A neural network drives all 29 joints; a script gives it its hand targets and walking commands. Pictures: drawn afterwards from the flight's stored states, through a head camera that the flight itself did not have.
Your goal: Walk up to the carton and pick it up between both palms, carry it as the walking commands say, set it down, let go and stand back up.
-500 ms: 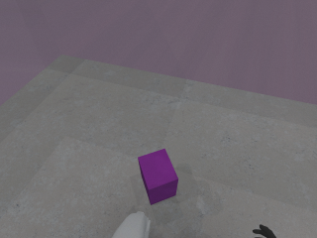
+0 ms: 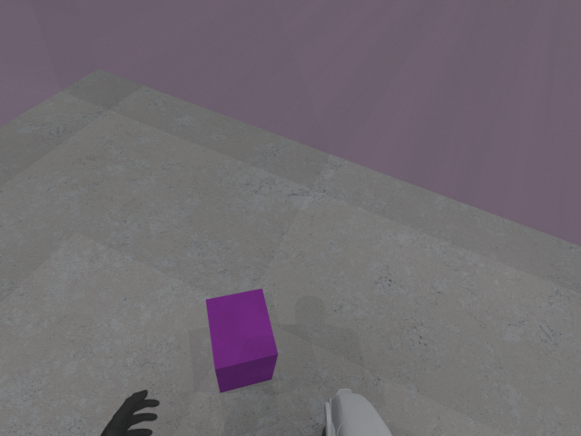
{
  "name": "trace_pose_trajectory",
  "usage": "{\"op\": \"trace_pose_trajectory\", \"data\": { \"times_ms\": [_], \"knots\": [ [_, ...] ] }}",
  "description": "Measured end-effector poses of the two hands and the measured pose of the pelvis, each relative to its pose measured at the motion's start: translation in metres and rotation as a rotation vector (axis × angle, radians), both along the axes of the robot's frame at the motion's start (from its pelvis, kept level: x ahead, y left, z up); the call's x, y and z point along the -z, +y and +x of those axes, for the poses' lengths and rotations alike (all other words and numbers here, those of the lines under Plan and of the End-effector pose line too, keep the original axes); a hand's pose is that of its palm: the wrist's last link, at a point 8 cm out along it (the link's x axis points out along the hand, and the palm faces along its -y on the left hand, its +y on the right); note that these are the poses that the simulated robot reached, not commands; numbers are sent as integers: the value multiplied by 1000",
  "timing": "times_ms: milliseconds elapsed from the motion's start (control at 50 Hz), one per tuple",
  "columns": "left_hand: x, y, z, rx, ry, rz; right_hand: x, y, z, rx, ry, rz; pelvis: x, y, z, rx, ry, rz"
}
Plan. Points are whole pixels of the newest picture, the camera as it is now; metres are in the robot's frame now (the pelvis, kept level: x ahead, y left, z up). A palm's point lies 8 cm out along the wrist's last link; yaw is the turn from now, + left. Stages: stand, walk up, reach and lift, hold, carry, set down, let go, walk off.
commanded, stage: walk up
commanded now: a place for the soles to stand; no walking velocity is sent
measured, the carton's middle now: (240, 341) +0.44 +0.08 -0.64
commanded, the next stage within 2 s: none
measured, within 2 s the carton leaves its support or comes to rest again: neither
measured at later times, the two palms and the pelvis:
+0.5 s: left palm out of the picture +0.04 +0.24 -0.13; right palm out of the picture +0.12 -0.28 -0.11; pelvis -0.01 -0.04 -0.01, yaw +11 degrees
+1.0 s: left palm out of the picture +0.02 +0.21 -0.12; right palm out of the picture +0.11 -0.26 -0.12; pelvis +0.00 -0.04 +0.01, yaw +10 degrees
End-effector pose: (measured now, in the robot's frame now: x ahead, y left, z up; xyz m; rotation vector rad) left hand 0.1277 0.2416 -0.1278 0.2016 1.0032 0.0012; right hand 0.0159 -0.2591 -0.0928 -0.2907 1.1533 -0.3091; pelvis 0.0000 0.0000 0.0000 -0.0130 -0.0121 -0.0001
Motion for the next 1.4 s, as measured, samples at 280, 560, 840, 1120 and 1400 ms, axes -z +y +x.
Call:
{"op": "trace_pose_trajectory", "data": {
  "times_ms": [280,560,840,1120,1400],
  "knots": [
    [-7,-44,-37,-184,33,129,45,-63,93,-183,6,108,17,-59,10,-118,-2,6],
    [1,-7,-102,-344,85,90,3,-20,97,-297,-16,80,-1,-41,-10,-211,-6,-27],
    [2,-44,-125,-307,153,25,23,9,103,-300,-40,171,-3,-37,-1,-186,-15,6],
    [-1,-29,-108,-281,150,51,23,-7,89,-279,23,129,-6,-35,3,-169,-20,16],
    [3,-26,-117,-264,211,71,30,-17,80,-254,87,108,-3,-30,15,-151,-18,20]
  ]
}}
